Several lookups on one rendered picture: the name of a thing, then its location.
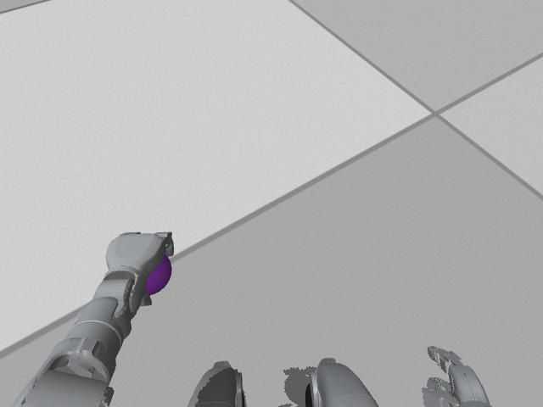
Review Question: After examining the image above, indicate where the right robot hand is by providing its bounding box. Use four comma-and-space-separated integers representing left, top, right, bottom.
422, 346, 490, 407

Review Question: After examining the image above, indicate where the left robot arm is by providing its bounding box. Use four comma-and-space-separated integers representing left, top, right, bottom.
12, 266, 147, 407

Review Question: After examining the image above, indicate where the left robot hand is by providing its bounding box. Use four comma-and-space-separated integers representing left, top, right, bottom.
106, 232, 174, 306

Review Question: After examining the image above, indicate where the ball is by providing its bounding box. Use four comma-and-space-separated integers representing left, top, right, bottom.
146, 254, 171, 295

